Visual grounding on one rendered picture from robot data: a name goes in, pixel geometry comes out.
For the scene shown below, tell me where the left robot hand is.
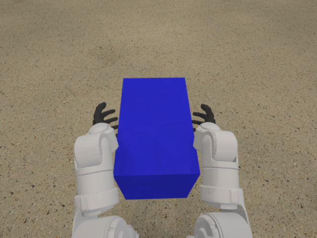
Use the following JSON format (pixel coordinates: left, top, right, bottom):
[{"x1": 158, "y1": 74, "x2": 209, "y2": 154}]
[{"x1": 93, "y1": 102, "x2": 118, "y2": 137}]

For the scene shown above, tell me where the right robot hand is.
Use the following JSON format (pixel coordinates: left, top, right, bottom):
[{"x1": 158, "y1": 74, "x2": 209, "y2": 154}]
[{"x1": 192, "y1": 104, "x2": 215, "y2": 132}]

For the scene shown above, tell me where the robot left thigh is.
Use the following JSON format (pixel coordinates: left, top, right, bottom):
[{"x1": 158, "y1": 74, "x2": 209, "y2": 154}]
[{"x1": 128, "y1": 227, "x2": 139, "y2": 238}]

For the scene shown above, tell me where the robot right forearm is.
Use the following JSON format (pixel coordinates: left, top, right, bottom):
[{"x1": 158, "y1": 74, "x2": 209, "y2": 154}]
[{"x1": 193, "y1": 122, "x2": 251, "y2": 230}]

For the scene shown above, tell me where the carton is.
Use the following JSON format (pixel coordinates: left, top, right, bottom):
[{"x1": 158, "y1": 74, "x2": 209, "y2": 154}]
[{"x1": 113, "y1": 77, "x2": 200, "y2": 200}]

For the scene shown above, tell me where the robot left forearm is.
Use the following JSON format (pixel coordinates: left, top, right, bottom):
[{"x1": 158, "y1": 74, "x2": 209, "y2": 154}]
[{"x1": 71, "y1": 123, "x2": 119, "y2": 238}]

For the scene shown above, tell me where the left robot upper arm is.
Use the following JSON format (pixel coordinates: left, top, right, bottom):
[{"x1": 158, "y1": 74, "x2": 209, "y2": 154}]
[{"x1": 73, "y1": 216, "x2": 130, "y2": 238}]

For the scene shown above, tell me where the right robot upper arm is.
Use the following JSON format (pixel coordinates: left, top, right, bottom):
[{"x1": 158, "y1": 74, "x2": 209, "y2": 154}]
[{"x1": 194, "y1": 212, "x2": 253, "y2": 238}]

